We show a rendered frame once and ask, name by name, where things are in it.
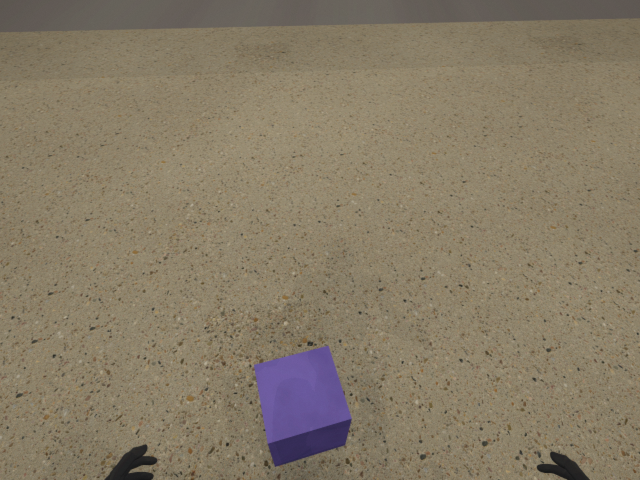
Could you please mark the right robot hand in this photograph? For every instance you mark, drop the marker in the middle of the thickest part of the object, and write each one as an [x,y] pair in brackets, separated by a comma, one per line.
[565,468]

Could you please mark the carton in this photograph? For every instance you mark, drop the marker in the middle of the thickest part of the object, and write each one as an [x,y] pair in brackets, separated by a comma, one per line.
[303,405]

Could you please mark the left robot hand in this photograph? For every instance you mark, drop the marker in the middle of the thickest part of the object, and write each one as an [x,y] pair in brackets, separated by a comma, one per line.
[130,460]

